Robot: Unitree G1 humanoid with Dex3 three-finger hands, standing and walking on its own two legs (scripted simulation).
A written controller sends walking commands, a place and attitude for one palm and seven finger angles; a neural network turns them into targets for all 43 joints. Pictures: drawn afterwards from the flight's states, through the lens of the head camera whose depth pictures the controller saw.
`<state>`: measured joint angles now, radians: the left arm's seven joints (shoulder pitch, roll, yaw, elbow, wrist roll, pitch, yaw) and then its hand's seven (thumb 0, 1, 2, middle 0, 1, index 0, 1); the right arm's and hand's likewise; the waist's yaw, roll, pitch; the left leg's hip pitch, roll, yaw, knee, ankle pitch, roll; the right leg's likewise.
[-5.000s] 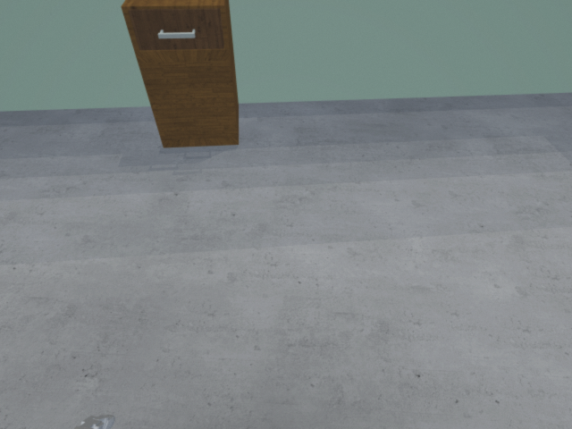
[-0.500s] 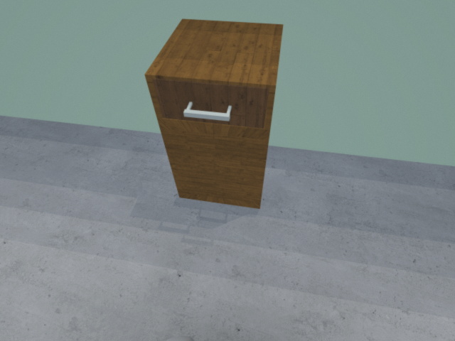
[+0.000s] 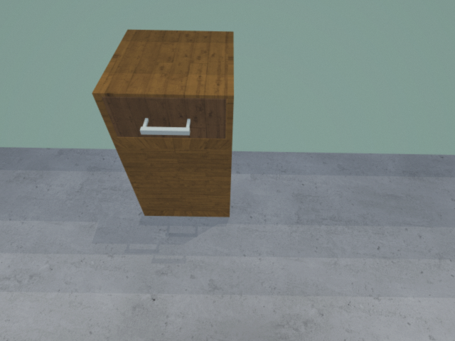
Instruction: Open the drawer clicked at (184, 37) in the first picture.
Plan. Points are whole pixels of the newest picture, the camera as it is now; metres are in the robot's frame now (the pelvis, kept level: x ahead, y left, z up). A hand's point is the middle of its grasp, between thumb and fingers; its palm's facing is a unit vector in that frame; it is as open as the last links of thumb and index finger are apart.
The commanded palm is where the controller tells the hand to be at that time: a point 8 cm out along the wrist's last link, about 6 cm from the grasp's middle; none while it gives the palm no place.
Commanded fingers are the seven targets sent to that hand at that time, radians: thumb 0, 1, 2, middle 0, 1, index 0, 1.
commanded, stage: take the last steps up to it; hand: left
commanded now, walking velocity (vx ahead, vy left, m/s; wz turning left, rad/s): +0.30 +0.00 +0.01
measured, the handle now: (166, 126) +0.76 +0.21 -0.13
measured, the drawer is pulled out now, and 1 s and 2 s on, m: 0.00 0.00 0.00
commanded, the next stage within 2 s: come to a stop and stand still in 0.54 s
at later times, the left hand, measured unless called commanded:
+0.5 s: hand out of the picture +0.09 +0.16 -0.20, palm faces +0.10 -0.99 -0.13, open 7.3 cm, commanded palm none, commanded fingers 0.00 0.90 0.90 -0.20 -0.30 -0.20 -0.30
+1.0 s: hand (161, 253) +0.34 +0.17 -0.16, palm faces +0.05 -0.97 -0.24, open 7.3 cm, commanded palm none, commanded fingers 0.00 0.90 0.90 -0.20 -0.30 -0.20 -0.30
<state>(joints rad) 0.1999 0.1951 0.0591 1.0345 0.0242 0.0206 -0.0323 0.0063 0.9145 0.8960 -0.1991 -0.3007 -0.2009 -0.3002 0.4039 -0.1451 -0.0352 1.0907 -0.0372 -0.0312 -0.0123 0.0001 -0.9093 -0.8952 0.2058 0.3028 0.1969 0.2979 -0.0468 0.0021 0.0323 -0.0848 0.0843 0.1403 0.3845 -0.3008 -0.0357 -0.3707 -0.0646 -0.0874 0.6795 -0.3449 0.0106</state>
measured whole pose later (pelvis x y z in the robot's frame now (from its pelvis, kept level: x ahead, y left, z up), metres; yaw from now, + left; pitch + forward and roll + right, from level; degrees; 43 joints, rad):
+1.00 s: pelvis +0.25 -0.02 +0.00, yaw +2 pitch +0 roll +2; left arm 0.12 0.14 0.03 1.00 0.02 0.01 0.04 0.00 0.92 0.90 -0.20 -0.30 -0.21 -0.30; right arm 0.21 -0.18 -0.06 1.07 -0.01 0.06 -0.02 0.00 -0.92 -0.90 0.20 0.30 0.19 0.30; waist 0.00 0.02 0.10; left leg -0.36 -0.01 0.03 0.97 -0.52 -0.04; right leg -0.28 -0.07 -0.12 0.51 -0.23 -0.03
